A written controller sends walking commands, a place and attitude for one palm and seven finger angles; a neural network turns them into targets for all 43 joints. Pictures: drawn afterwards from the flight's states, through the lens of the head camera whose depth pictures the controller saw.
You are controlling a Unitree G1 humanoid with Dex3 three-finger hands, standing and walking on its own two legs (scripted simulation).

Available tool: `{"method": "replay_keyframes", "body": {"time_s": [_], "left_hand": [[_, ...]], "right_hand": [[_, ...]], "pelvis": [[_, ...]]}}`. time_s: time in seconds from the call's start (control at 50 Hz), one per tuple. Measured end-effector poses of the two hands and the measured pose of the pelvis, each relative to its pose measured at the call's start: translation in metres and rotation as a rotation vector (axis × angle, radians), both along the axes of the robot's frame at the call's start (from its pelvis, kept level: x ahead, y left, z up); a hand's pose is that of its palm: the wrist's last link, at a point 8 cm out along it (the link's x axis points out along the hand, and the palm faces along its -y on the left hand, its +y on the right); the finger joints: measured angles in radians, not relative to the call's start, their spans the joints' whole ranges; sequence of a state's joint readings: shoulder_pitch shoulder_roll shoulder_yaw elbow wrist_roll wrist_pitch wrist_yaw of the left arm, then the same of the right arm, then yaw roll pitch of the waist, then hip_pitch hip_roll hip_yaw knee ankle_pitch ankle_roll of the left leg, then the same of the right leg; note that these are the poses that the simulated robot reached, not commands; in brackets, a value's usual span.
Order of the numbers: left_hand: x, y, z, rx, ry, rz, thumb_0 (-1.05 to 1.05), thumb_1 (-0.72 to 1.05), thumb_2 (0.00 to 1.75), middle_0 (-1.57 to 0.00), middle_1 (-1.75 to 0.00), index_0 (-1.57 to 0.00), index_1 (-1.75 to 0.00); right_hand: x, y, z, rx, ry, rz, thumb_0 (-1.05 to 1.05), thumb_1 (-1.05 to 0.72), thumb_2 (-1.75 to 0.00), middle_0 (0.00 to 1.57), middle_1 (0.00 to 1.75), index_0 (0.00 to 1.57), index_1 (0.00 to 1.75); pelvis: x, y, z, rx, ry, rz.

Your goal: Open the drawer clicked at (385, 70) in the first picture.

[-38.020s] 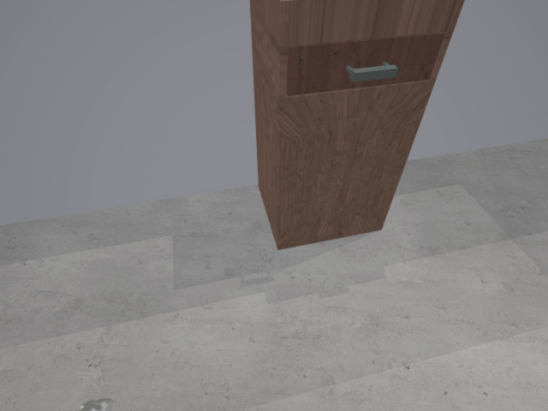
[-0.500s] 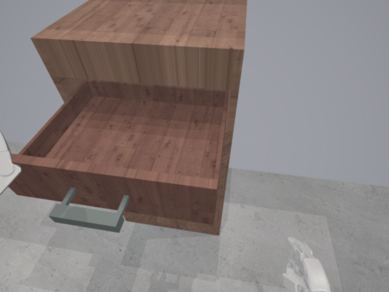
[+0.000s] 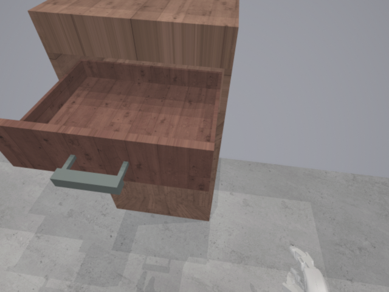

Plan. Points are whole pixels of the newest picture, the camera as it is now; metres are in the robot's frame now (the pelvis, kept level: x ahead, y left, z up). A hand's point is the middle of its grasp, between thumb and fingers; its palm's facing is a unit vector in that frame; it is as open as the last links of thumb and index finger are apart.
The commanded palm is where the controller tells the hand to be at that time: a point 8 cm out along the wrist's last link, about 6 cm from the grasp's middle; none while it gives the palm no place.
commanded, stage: step back with the hand held close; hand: left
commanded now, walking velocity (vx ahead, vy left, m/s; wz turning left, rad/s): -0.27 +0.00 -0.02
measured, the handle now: (93, 171) +0.32 +0.23 +0.09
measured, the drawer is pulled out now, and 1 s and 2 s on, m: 0.29 0.29 0.29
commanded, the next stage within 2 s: stop stepping back and stand still in 0.42 s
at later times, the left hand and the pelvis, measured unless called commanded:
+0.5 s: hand out of the picture +0.08 +0.19 +0.28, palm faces +0.48 -0.76 -0.43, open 7.4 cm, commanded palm +0.01 +0.25 +0.28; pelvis -0.13 -0.03 +0.01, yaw -2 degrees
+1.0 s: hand out of the picture -0.02 +0.22 +0.27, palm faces +0.55 -0.76 -0.35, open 7.4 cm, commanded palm -0.10 +0.25 +0.28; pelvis -0.22 -0.03 +0.01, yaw +1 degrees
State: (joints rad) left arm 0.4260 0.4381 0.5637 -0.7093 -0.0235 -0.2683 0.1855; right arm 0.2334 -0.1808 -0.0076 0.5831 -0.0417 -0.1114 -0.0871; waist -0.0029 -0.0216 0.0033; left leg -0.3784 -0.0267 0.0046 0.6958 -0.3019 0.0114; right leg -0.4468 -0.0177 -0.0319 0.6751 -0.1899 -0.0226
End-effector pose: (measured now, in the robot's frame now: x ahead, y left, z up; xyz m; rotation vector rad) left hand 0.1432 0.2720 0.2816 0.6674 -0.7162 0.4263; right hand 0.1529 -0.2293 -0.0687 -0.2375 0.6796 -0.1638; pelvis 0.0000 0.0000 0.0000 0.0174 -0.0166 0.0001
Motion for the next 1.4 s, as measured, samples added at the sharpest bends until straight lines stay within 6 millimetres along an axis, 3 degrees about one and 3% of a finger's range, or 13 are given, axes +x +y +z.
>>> {"method": "replay_keyframes", "body": {"time_s": [0.1,0.3,0.42,0.5,0.6,0.74,0.88,0.98,1.1,1.2,1.32,1.36,1.4], "left_hand": [[-0.019,-0.009,0.001,-0.066,-0.040,-0.044,0.01,0.89,0.90,-0.21,-0.30,-0.21,-0.30],[-0.070,0.002,0.006,-0.005,0.006,-0.034,0.01,0.89,0.90,-0.21,-0.30,-0.21,-0.30],[-0.097,-0.020,0.011,0.002,0.024,-0.045,0.01,0.89,0.90,-0.21,-0.30,-0.21,-0.30],[-0.106,-0.042,0.007,0.001,0.033,-0.094,0.01,0.89,0.90,-0.21,-0.30,-0.21,-0.30],[-0.125,-0.051,0.007,0.027,0.117,-0.131,0.01,0.89,0.90,-0.21,-0.30,-0.21,-0.30],[-0.179,-0.038,0.002,0.046,0.124,-0.124,0.01,0.89,0.90,-0.21,-0.30,-0.21,-0.30],[-0.216,-0.014,0.016,-0.003,0.009,0.019,0.01,0.89,0.90,-0.21,-0.30,-0.21,-0.30],[-0.214,-0.018,-0.003,-0.086,0.024,0.014,0.01,0.89,0.90,-0.20,-0.30,-0.20,-0.30],[-0.219,-0.026,-0.013,-0.113,0.067,-0.074,0.01,0.89,0.90,-0.21,-0.30,-0.21,-0.30],[-0.224,-0.025,0.003,-0.023,0.035,-0.081,0.01,0.89,0.90,-0.21,-0.30,-0.21,-0.30],[-0.213,-0.018,0.021,0.021,0.005,-0.016,0.01,0.89,0.90,-0.21,-0.30,-0.21,-0.30],[-0.192,-0.013,-0.011,-0.014,0.136,0.001,0.00,0.89,0.90,-0.20,-0.30,-0.20,-0.30],[-0.164,-0.003,-0.081,-0.177,0.431,0.035,0.00,0.90,0.90,-0.19,-0.30,-0.19,-0.30]], "right_hand": [[-0.024,-0.008,-0.003,0.014,0.048,0.003,0.01,-0.91,-0.90,0.20,0.30,0.20,0.30],[-0.066,-0.008,0.017,-0.018,0.012,0.024,0.01,-0.91,-0.90,0.20,0.30,0.20,0.30],[-0.090,-0.006,0.014,0.061,-0.014,0.052,0.01,-0.91,-0.90,0.20,0.30,0.20,0.30],[-0.108,-0.018,0.006,0.079,-0.007,0.055,0.01,-0.90,-0.90,0.20,0.30,0.20,0.30],[-0.148,-0.037,0.020,0.052,0.026,-0.013,0.01,-0.91,-0.90,0.20,0.30,0.20,0.30],[-0.205,-0.058,0.029,-0.066,0.028,-0.072,0.01,-0.91,-0.90,0.20,0.30,0.20,0.30],[-0.240,-0.048,0.018,-0.017,0.062,-0.053,0.01,-0.91,-0.90,0.20,0.30,0.20,0.30],[-0.244,-0.042,-0.002,0.022,0.089,-0.018,0.01,-0.91,-0.90,0.20,0.30,0.20,0.30],[-0.243,-0.036,0.010,-0.009,0.081,-0.013,0.02,-0.91,-0.90,0.20,0.30,0.20,0.30],[-0.235,-0.026,0.020,-0.016,0.028,-0.016,0.01,-0.91,-0.90,0.20,0.30,0.20,0.30],[-0.222,-0.014,0.017,0.047,0.024,0.030,0.01,-0.91,-0.90,0.20,0.30,0.20,0.30],[-0.216,-0.018,0.002,0.074,0.027,0.055,0.01,-0.90,-0.90,0.20,0.30,0.20,0.30],[-0.215,-0.025,-0.016,0.101,0.072,0.042,0.01,-0.90,-0.90,0.20,0.30,0.20,0.30]], "pelvis": [[-0.020,-0.004,0.003,-0.003,-0.013,0.022],[-0.069,-0.003,0.012,-0.034,0.004,0.033],[-0.098,-0.018,0.013,-0.033,0.014,-0.012],[-0.128,-0.030,0.009,-0.029,0.023,-0.029],[-0.160,-0.035,0.021,0.016,0.032,-0.027],[-0.186,-0.025,0.017,-0.014,0.037,0.005],[-0.202,-0.027,0.021,-0.029,0.018,0.023],[-0.217,-0.032,0.012,-0.029,0.011,0.016],[-0.221,-0.026,0.014,-0.031,0.006,0.027],[-0.219,-0.021,0.016,-0.023,0.008,0.011],[-0.213,-0.027,0.021,-0.038,0.016,0.016],[-0.212,-0.029,0.012,-0.018,0.032,0.019],[-0.211,-0.027,0.007,-0.013,0.035,0.023]]}}
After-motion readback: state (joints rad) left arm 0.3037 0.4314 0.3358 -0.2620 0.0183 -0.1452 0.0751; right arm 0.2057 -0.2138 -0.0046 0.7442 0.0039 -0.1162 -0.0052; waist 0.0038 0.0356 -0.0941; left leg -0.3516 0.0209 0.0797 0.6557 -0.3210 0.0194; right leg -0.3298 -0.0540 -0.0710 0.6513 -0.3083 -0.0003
